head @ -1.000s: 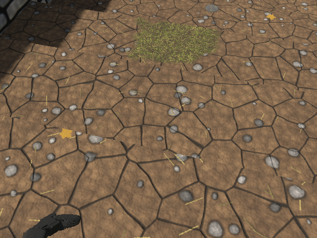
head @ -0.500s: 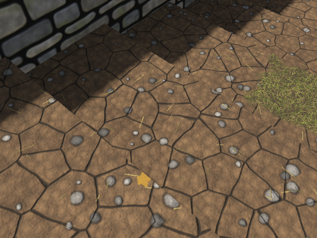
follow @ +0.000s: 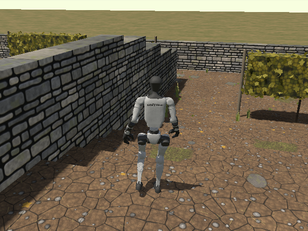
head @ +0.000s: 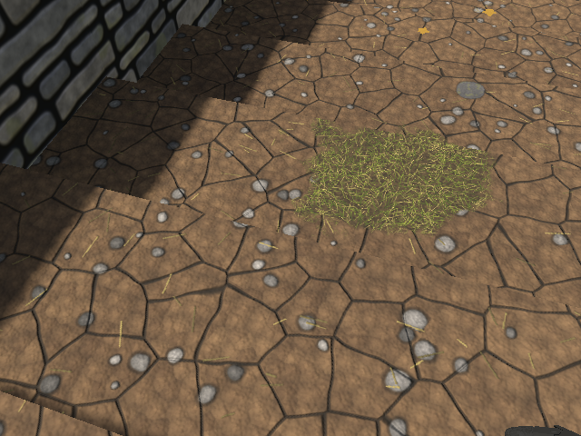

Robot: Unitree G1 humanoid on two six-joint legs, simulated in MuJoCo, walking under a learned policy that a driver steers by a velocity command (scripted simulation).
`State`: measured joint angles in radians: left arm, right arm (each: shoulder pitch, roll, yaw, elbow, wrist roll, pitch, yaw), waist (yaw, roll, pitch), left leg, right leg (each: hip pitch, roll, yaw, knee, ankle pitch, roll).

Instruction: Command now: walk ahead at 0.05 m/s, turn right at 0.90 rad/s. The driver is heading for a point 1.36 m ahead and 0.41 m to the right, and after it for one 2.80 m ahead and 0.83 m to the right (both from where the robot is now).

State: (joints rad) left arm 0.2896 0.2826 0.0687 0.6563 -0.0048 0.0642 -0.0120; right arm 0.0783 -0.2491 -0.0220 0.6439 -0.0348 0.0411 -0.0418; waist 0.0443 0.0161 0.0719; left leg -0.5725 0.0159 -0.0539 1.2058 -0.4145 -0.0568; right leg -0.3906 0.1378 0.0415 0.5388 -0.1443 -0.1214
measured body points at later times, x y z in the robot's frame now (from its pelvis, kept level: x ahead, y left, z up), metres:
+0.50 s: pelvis +0.04 +0.09 +0.02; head +0.08 +0.09 +0.46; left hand +0.31 +0.30 -0.08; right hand +0.07 -0.25 -0.05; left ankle +0.12 +0.15 -0.73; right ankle +0.04 -0.04 -0.68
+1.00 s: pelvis +0.07 +0.06 +0.02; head +0.09 +0.07 +0.47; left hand +0.38 +0.14 -0.08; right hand -0.09 -0.17 -0.09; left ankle +0.12 +0.15 -0.73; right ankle +0.02 -0.05 -0.71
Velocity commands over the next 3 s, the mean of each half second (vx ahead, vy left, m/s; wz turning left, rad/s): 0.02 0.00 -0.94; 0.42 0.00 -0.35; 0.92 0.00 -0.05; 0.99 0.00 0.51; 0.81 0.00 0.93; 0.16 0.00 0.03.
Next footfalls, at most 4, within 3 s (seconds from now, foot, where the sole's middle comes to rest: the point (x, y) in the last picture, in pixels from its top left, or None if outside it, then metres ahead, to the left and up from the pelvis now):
0.42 left None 0.16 0.13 -0.76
1.06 right None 0.05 -0.08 -0.76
1.68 left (393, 407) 0.58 -0.17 -0.95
2.02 right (518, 330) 0.80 -0.52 -0.95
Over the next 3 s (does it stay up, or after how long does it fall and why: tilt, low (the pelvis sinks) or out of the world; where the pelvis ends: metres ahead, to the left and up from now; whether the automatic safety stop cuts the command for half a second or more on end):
stays up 1.28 -0.42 -0.37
